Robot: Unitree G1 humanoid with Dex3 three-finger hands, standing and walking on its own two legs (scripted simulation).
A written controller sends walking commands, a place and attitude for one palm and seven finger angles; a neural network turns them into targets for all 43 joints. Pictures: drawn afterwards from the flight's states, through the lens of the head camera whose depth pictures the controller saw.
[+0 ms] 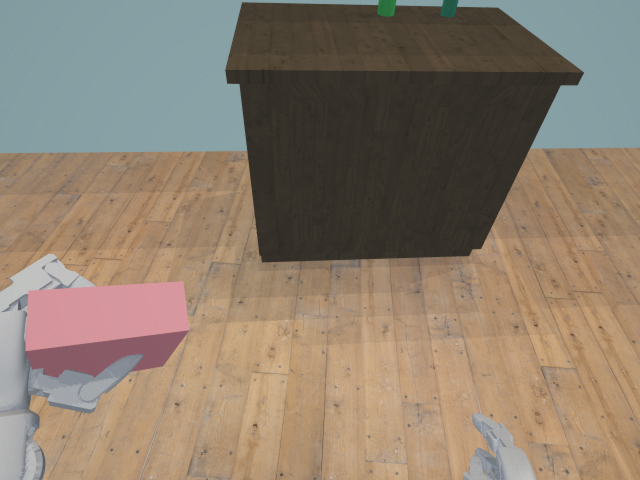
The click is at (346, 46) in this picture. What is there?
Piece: table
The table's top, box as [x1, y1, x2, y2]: [225, 2, 583, 84]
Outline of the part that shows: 225,69 227,83 577,84 583,73 581,70 498,8 457,7 455,15 453,17 444,17 439,14 441,6 395,6 394,15 385,17 380,16 376,13 377,5 242,2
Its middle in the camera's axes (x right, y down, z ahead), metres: +0.21 -0.64 +1.24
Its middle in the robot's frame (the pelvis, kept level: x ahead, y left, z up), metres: +1.37 -0.13 +0.05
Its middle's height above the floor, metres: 0.82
